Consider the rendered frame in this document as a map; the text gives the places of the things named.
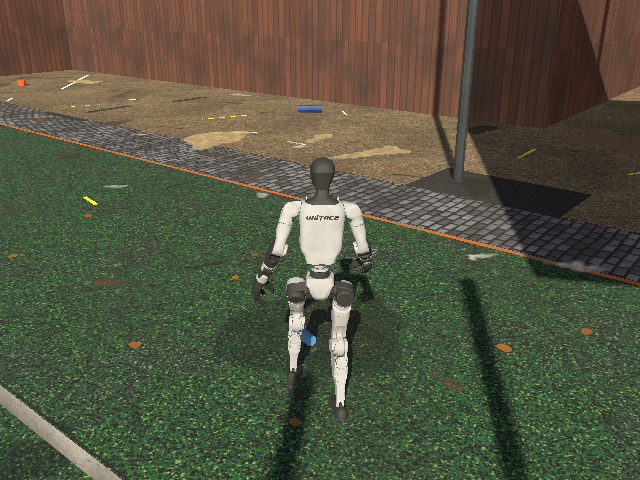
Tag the right robot forearm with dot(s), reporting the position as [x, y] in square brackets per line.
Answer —
[365, 258]

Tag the left robot foot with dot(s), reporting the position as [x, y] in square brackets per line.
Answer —
[292, 377]

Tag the left robot upper arm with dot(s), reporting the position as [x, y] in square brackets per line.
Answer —
[289, 211]

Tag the humanoid robot torso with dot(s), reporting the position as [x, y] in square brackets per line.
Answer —
[321, 235]

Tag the right robot upper arm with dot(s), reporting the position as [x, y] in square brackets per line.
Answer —
[353, 212]

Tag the left robot hand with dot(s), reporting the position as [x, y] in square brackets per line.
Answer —
[257, 288]

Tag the left robot forearm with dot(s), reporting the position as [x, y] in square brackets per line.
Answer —
[268, 265]

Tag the right robot hand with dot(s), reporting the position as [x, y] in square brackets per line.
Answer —
[358, 263]

